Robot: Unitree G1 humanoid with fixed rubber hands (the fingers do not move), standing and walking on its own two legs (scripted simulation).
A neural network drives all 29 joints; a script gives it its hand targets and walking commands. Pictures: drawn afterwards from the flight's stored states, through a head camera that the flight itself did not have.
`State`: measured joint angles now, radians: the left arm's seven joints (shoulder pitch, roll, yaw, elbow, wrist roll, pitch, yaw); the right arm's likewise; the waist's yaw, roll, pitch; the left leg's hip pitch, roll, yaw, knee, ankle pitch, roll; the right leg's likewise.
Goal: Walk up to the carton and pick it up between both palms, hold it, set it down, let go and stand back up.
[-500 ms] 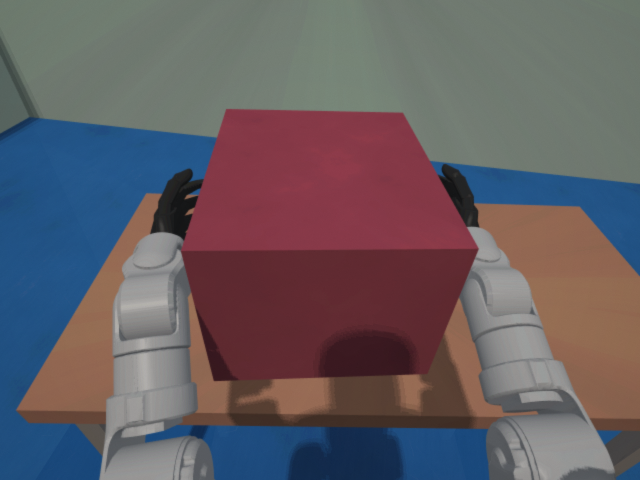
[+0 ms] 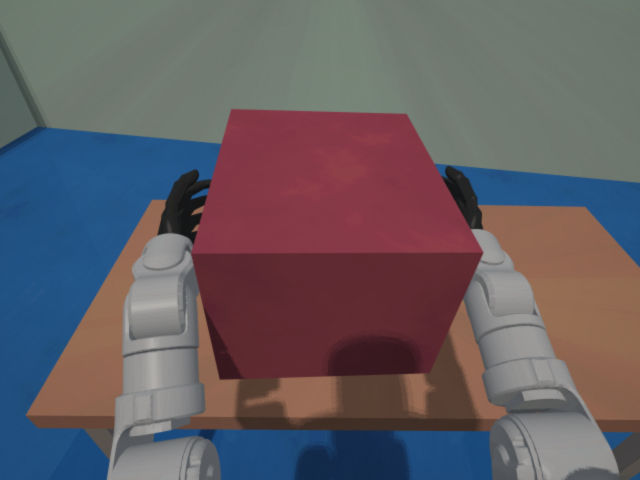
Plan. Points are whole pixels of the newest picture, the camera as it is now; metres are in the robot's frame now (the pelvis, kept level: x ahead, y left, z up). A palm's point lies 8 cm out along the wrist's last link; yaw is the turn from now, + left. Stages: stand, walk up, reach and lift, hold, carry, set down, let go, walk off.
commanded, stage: set down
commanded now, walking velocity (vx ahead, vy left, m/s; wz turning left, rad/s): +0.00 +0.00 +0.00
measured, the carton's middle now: (323, 232) +0.39 +0.00 +0.16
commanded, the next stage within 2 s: none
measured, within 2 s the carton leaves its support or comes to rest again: neither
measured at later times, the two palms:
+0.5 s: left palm (193, 268) +0.37 +0.17 +0.12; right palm (441, 244) +0.40 -0.17 +0.12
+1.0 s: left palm (194, 281) +0.36 +0.17 +0.11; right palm (436, 250) +0.40 -0.17 +0.10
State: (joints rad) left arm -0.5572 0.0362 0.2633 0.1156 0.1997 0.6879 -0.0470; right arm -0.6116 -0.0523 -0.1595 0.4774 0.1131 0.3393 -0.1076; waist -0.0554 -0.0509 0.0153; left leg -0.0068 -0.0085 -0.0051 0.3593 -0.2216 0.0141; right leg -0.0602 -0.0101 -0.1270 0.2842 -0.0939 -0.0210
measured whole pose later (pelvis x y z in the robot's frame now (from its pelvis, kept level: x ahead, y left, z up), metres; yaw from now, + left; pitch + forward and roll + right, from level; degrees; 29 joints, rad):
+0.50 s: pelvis +0.03 -0.02 +0.00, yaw +2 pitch -1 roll -1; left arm -0.38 0.03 0.18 0.11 0.13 0.40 0.04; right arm -0.47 -0.07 -0.09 0.50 0.09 0.04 -0.09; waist -0.01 -0.05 0.01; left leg -0.11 0.02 -0.05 0.36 -0.24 -0.02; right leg -0.14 0.02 -0.17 0.27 -0.12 -0.05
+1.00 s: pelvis +0.02 -0.02 +0.00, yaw +1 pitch -1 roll -1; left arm -0.41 -0.02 0.19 0.22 0.18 0.41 0.09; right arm -0.55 -0.11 -0.13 0.71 0.07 0.00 -0.01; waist 0.03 -0.03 0.00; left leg -0.12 0.02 -0.04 0.36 -0.23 -0.02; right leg -0.16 0.02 -0.16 0.27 -0.11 -0.05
